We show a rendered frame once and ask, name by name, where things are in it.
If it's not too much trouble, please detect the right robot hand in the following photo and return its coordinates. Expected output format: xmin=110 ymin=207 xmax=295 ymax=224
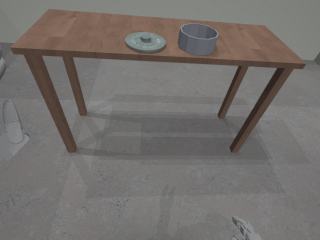
xmin=232 ymin=216 xmax=262 ymax=240

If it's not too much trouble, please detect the knob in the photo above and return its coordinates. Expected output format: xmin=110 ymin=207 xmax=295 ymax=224
xmin=140 ymin=34 xmax=151 ymax=41

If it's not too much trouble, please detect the lid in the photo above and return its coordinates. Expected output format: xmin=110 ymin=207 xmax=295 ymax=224
xmin=125 ymin=32 xmax=166 ymax=52

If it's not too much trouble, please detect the pot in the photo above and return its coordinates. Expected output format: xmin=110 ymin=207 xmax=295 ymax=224
xmin=178 ymin=23 xmax=219 ymax=56

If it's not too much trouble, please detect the left robot hand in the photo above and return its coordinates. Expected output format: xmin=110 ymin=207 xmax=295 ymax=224
xmin=0 ymin=46 xmax=30 ymax=163

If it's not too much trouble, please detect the table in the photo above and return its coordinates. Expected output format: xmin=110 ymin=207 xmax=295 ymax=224
xmin=10 ymin=9 xmax=306 ymax=153

